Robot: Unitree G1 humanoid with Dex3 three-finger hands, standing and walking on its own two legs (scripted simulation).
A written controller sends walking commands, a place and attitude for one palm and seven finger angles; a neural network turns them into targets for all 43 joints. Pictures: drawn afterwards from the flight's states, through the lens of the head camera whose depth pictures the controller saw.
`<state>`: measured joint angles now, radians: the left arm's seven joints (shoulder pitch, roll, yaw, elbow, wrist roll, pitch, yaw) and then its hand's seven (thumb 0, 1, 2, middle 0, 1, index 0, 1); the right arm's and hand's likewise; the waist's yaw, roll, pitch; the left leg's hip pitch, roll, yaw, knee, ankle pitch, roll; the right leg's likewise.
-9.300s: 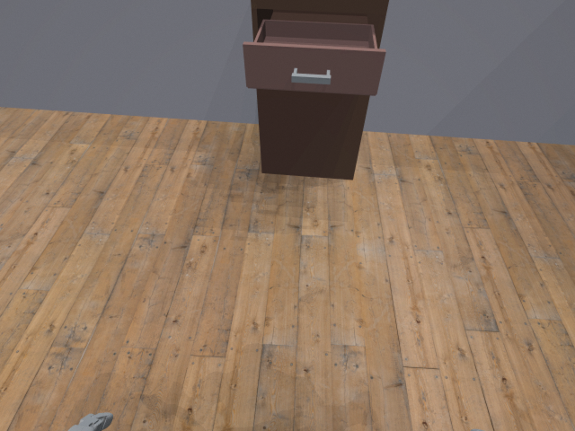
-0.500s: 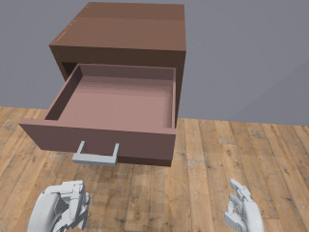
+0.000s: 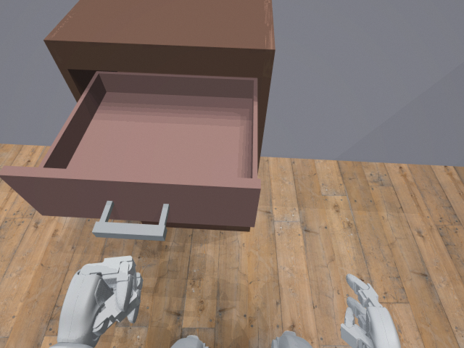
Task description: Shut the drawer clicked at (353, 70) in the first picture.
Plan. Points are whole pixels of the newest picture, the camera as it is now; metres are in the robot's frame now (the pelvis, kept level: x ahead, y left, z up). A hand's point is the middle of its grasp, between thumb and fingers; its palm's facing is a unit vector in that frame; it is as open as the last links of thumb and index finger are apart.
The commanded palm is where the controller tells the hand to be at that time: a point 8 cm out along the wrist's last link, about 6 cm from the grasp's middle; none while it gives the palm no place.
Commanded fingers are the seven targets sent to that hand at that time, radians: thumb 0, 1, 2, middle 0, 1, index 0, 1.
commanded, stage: bring the fist close to the handle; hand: left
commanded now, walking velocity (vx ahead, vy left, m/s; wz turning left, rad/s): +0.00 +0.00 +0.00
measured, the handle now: (133, 219) +0.32 +0.20 +0.02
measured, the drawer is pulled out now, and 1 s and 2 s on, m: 0.30 0.30 0.22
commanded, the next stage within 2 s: push the drawer shut in 0.84 s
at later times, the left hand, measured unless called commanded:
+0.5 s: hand (155, 276) +0.23 +0.14 +0.01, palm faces -0.03 -1.00 -0.06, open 3.3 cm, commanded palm +0.21 +0.20 +0.02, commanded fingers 0.00 0.90 0.90 -1.40 -1.60 -1.40 -1.60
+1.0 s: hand (151, 279) +0.23 +0.14 +0.02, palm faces -0.02 -1.00 -0.06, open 3.3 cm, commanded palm +0.21 +0.20 +0.02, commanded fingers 0.00 0.90 0.90 -1.40 -1.60 -1.40 -1.60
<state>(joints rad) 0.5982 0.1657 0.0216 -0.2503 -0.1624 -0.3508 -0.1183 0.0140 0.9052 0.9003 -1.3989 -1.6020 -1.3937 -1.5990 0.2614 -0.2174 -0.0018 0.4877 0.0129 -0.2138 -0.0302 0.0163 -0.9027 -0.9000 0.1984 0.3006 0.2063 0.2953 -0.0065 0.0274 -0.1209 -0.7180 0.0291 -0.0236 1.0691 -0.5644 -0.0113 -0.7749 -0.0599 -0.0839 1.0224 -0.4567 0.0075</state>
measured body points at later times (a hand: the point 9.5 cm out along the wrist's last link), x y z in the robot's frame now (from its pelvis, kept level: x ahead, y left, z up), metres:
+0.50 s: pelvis -0.01 -0.01 -0.03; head +0.07 +0.00 +0.41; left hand +0.23 +0.19 +0.02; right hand +0.17 -0.24 -0.11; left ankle -0.02 +0.12 -0.67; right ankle +0.03 -0.13 -0.67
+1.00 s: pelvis -0.01 +0.00 -0.03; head +0.07 +0.00 +0.41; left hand +0.22 +0.20 +0.03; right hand +0.17 -0.24 -0.11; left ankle -0.02 +0.12 -0.67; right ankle +0.03 -0.13 -0.67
